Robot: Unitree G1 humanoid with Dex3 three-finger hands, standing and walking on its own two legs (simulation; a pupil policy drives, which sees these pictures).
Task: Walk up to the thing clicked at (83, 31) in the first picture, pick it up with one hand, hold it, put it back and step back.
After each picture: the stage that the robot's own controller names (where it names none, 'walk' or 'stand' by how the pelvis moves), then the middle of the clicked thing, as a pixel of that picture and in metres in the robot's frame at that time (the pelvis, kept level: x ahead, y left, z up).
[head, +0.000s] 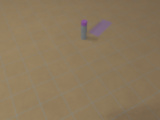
stand; (83, 30) +1.55 -0.04 -0.66
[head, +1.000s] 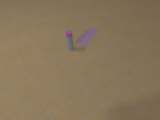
walk; (69, 41) +1.42 +0.22 -0.64
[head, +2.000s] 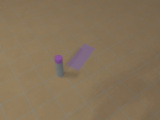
walk; (59, 66) +0.94 +0.24 -0.64
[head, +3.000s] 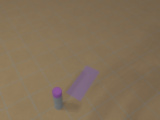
walk; (57, 99) +0.62 +0.16 -0.63
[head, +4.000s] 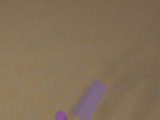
stand; out of the picture +0.43 +0.15 -0.64
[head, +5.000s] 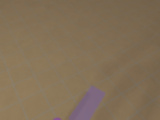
stand; out of the picture +0.40 +0.16 -0.65
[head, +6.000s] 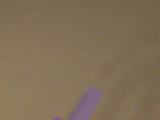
stand; out of the picture +0.43 +0.18 -0.66
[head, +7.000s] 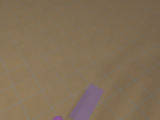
stand; out of the picture +0.42 +0.17 -0.66
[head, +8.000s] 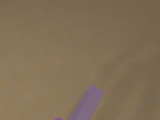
stand; out of the picture +0.41 +0.17 -0.66
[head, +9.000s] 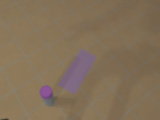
go down; (47, 97) +0.44 +0.17 -0.55
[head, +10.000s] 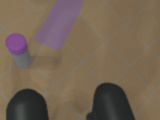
go down; (21, 54) +0.49 +0.22 -0.26
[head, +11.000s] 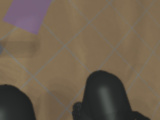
close in; out of the picture +0.48 +0.24 -0.20
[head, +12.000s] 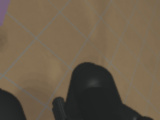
close; out of the picture +0.46 +0.28 -0.16
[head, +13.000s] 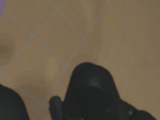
lift; out of the picture +0.42 +0.25 -0.17
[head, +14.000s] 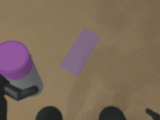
lift; (24, 75) +0.34 +0.18 +0.04
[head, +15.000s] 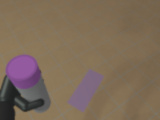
hold; (33, 89) +0.31 +0.16 +0.05
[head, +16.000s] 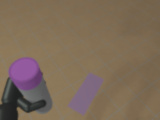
hold; (35, 90) +0.31 +0.16 +0.05
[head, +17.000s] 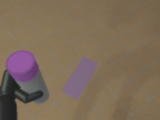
crouch; (32, 82) +0.35 +0.16 +0.00
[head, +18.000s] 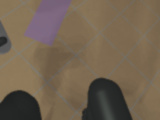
lower; out of the picture +0.49 +0.21 -0.04
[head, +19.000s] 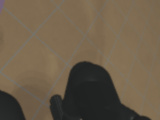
lower; out of the picture +0.45 +0.29 -0.17
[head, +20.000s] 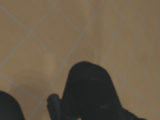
lower; out of the picture +0.45 +0.29 -0.17
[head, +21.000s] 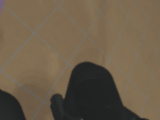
lower; out of the picture +0.45 +0.29 -0.16
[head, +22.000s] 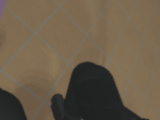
lower; out of the picture +0.45 +0.29 -0.17
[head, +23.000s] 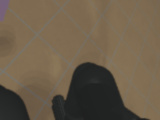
draw back; out of the picture +0.45 +0.26 -0.17
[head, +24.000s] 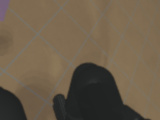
rise; out of the picture +0.45 +0.27 -0.17
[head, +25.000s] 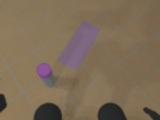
walk; (47, 76) +0.46 +0.18 -0.41
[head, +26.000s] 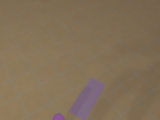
stand; out of the picture +0.41 +0.14 -0.60
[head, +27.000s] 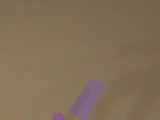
stand; out of the picture +0.42 +0.15 -0.60
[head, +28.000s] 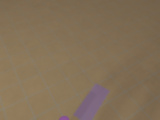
stand; out of the picture +0.43 +0.13 -0.65
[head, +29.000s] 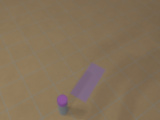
walk; (62, 105) +0.47 +0.10 -0.63
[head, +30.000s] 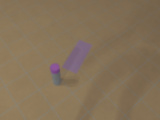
walk; (56, 75) +0.71 +0.19 -0.63
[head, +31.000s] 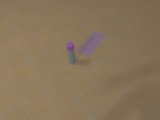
stand; (70, 53) +1.05 +0.15 -0.63
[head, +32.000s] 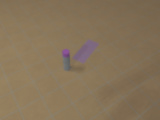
stand; (66, 60) +1.06 +0.16 -0.65
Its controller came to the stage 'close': yes
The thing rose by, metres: 0.69
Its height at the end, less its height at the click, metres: +0.00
